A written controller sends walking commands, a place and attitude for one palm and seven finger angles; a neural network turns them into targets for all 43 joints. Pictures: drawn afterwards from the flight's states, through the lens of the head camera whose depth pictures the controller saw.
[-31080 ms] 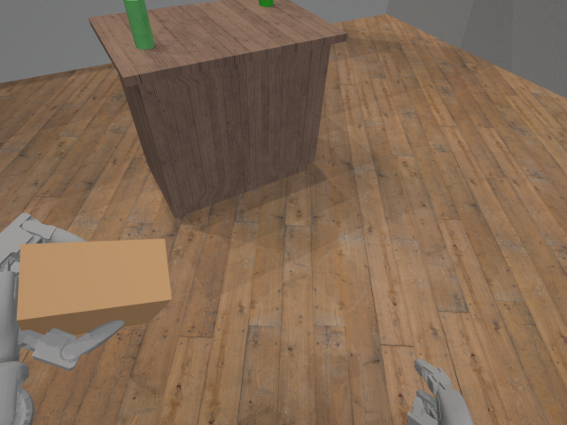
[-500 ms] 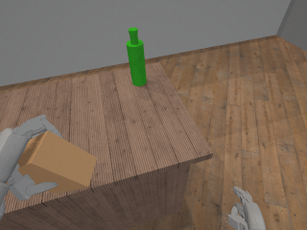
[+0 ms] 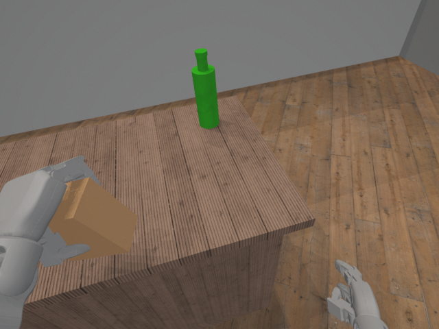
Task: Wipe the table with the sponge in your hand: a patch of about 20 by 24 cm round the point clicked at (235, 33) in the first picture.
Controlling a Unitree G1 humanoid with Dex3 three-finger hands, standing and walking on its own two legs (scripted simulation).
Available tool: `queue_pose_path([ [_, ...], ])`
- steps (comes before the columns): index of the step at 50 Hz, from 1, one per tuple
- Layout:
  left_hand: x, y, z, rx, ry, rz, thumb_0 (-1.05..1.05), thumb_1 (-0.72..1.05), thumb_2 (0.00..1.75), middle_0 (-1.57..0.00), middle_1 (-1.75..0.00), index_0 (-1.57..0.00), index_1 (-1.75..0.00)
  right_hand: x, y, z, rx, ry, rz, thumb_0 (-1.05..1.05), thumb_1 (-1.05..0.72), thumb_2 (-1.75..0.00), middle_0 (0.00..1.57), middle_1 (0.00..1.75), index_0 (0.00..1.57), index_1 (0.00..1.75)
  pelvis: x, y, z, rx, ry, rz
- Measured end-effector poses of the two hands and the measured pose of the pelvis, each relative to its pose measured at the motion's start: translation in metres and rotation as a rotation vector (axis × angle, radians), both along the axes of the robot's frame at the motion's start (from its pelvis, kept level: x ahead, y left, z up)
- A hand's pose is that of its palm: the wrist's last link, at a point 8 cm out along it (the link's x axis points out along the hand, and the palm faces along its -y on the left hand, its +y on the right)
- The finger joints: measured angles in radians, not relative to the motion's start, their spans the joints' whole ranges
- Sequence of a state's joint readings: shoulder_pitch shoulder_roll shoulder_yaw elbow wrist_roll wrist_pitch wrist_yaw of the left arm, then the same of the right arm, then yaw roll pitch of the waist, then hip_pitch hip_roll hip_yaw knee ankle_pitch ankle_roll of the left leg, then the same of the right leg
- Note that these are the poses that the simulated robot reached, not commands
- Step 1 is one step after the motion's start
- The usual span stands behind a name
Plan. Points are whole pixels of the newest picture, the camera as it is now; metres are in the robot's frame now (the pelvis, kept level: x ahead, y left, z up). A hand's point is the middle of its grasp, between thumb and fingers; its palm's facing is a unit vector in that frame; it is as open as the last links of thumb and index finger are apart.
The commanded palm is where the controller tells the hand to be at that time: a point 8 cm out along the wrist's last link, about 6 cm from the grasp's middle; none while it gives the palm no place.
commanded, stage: turn the palm down, sponge in hand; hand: left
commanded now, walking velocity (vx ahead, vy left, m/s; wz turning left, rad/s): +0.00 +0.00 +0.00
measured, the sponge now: (89, 228) +0.22 +0.25 +0.12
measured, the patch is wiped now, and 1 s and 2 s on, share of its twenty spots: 0.00 0.00 0.00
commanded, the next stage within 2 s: move the sponge above the wiping area in 0.92 s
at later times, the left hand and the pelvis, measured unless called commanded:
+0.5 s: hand (35, 186) +0.24 +0.32 +0.19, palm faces +0.25 -0.06 -0.96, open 10.8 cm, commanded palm +0.19 +0.30 +0.24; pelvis +0.00 +0.02 +0.01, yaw +0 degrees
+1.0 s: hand (41, 190) +0.24 +0.31 +0.19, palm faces +0.21 -0.08 -0.98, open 10.8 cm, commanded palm +0.19 +0.29 +0.24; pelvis +0.00 +0.01 +0.01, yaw +1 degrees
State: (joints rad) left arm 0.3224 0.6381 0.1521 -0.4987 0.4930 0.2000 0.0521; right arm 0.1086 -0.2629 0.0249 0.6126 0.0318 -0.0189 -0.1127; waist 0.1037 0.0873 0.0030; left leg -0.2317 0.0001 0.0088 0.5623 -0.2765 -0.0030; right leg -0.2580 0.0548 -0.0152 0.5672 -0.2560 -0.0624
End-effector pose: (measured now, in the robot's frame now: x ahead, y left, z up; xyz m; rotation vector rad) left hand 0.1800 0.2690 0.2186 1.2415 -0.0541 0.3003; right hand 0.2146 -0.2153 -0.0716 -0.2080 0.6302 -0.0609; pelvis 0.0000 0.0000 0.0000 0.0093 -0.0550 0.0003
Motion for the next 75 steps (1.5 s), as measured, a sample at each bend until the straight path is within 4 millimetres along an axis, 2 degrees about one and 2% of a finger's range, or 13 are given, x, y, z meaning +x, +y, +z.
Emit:
queue_pose_path([
  [5,0.005,0.038,0.020,0.020,-0.029,0.204,0.00,-0.58,1.02,-0.67,-1.30,-0.70,-1.28,0.010,0.022,0.003,0.046,0.004,0.035,0.02,-0.91,-0.90,0.20,0.30,0.20,0.30,-0.003,0.009,0.004,0.001,-0.011,0.002],
  [9,0.008,0.056,0.012,0.007,0.072,0.309,0.00,-0.57,1.02,-0.67,-1.31,-0.69,-1.29,0.018,0.035,0.008,0.057,-0.003,0.063,0.02,-0.90,-0.90,0.20,0.30,0.20,0.30,-0.006,0.015,0.006,0.002,-0.014,0.011],
  [15,0.017,0.033,-0.021,0.053,0.242,0.173,0.00,-0.57,1.02,-0.67,-1.31,-0.69,-1.29,0.029,0.051,0.014,0.032,-0.018,0.108,0.02,-0.90,-0.90,0.20,0.30,0.20,0.30,-0.008,0.023,0.008,0.003,-0.018,0.014],
  [19,0.020,0.019,-0.013,0.150,0.190,0.071,0.00,-0.58,1.02,-0.67,-1.31,-0.70,-1.29,0.033,0.059,0.016,0.021,-0.011,0.132,0.02,-0.90,-0.90,0.20,0.30,0.20,0.30,-0.005,0.025,0.009,0.002,-0.026,0.005],
  [25,0.027,0.046,0.020,0.179,0.040,0.215,0.00,-0.58,1.02,-0.67,-1.30,-0.70,-1.28,0.032,0.057,0.015,0.037,0.030,0.135,0.02,-0.90,-0.90,0.20,0.30,0.20,0.30,-0.001,0.024,0.011,-0.002,-0.026,0.002],
  [29,0.029,0.059,0.020,0.130,0.062,0.318,0.00,-0.57,1.02,-0.67,-1.31,-0.69,-1.29,0.034,0.055,0.013,0.054,0.038,0.129,0.02,-0.90,-0.90,0.20,0.30,0.20,0.30,-0.001,0.025,0.012,-0.002,-0.016,0.006],
  [37,0.027,0.024,-0.022,0.128,0.254,0.182,0.00,-0.57,1.02,-0.67,-1.31,-0.69,-1.29,0.037,0.051,0.011,0.043,0.029,0.133,0.02,-0.91,-0.90,0.20,0.30,0.21,0.31,0.001,0.023,0.012,0.004,-0.012,0.007],
  [42,0.029,0.024,-0.006,0.234,0.187,0.168,0.00,-0.58,1.02,-0.68,-1.30,-0.70,-1.28,0.038,0.050,0.010,0.037,0.040,0.153,0.02,-0.91,-0.90,0.20,0.30,0.21,0.31,0.003,0.017,0.012,0.004,-0.024,0.003],
  [48,0.029,0.039,0.019,0.178,0.090,0.292,0.00,-0.57,1.02,-0.67,-1.31,-0.70,-1.29,0.039,0.047,0.010,0.069,0.040,0.149,0.02,-0.91,-0.90,0.20,0.30,0.22,0.31,0.003,0.012,0.013,0.002,-0.023,0.007],
  [53,0.028,0.027,0.003,0.130,0.175,0.274,0.00,-0.57,1.02,-0.67,-1.31,-0.69,-1.29,0.039,0.043,0.010,0.083,0.020,0.130,0.02,-0.91,-0.90,0.20,0.30,0.22,0.31,0.001,0.011,0.012,0.004,-0.016,0.009],
  [58,0.033,0.012,-0.020,0.185,0.276,0.196,0.00,-0.57,1.02,-0.67,-1.31,-0.69,-1.29,0.038,0.037,0.010,0.056,0.017,0.128,0.02,-0.91,-0.90,0.20,0.30,0.21,0.31,-0.002,0.008,0.011,0.010,-0.016,0.007],
  [68,0.037,0.022,0.002,0.204,0.140,0.235,0.00,-0.58,1.02,-0.67,-1.30,-0.70,-1.29,0.033,0.025,0.010,0.050,0.027,0.106,0.02,-0.91,-0.90,0.20,0.30,0.20,0.30,0.002,0.002,0.012,0.006,-0.024,0.002],
  [75,0.045,0.022,-0.020,0.170,0.255,0.265,0.00,-0.57,1.02,-0.67,-1.31,-0.69,-1.29,0.034,0.021,0.008,0.053,0.023,0.087,0.02,-0.91,-0.90,0.20,0.30,0.20,0.30,0.001,0.004,0.012,0.009,-0.013,0.009],
])
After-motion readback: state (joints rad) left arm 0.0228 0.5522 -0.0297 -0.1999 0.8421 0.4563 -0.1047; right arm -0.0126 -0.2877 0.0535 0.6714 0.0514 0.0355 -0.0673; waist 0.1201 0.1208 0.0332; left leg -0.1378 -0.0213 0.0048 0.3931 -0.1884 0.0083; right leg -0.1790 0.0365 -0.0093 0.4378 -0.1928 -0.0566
